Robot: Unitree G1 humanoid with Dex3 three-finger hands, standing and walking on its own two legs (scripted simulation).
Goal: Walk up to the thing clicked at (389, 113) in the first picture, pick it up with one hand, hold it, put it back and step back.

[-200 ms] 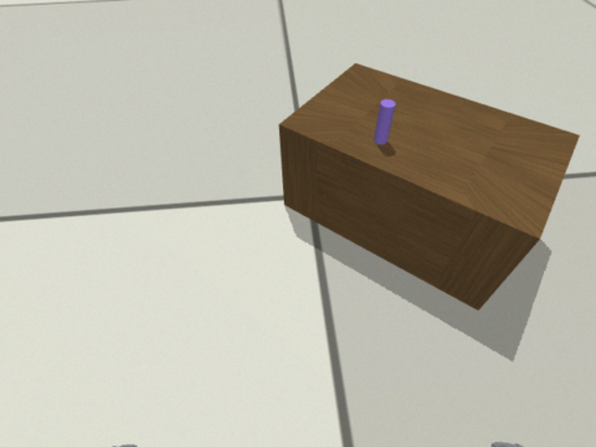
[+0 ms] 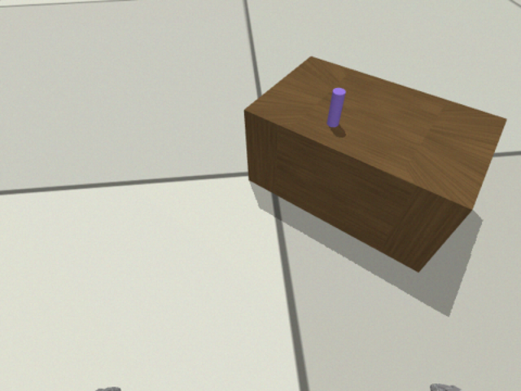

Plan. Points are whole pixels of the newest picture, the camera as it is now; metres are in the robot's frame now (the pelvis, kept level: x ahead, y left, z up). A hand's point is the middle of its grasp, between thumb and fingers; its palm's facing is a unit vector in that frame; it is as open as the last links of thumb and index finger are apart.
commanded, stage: stand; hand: left
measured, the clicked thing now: (335, 108) +1.08 -0.27 -0.26
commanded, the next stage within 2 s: walk up in 0.92 s
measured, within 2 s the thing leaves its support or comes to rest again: neither
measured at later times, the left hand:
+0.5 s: hand out of the picture +0.08 +0.25 -0.16, palm faces -0.02 -0.94 -0.33, open 7.4 cm
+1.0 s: hand out of the picture +0.07 +0.25 -0.16, palm faces -0.07 -0.94 -0.33, open 7.4 cm
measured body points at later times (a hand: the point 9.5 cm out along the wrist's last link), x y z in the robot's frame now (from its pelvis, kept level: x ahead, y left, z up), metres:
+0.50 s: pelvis +0.00 +0.00 +0.00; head +0.02 +0.00 +0.45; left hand +0.08 +0.30 -0.13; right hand +0.08 -0.30 -0.13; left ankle +0.00 +0.12 -0.75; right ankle +0.00 -0.12 -0.75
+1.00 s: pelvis +0.00 +0.00 -0.01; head +0.01 -0.01 +0.44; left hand +0.08 +0.30 -0.13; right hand +0.08 -0.31 -0.13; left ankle +0.00 +0.12 -0.75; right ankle +0.00 -0.12 -0.74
